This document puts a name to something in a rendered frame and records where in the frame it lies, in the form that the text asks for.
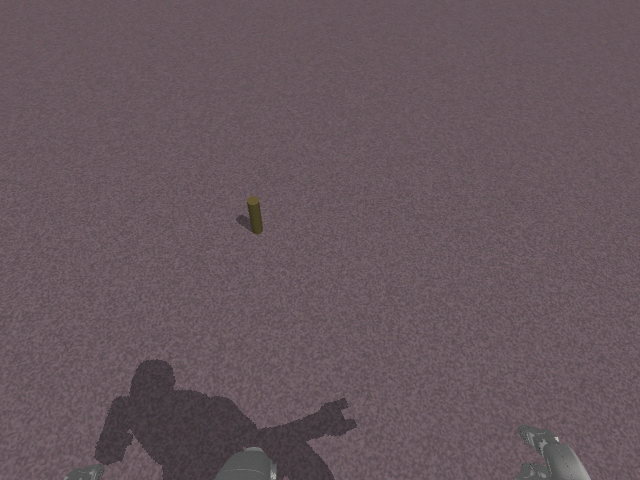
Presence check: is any left robot hand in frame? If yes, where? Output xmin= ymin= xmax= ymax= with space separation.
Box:
xmin=64 ymin=464 xmax=105 ymax=480

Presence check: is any can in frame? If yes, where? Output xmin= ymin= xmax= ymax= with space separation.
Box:
xmin=247 ymin=196 xmax=263 ymax=234

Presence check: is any right robot hand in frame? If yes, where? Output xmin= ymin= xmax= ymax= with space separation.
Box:
xmin=514 ymin=425 xmax=591 ymax=480

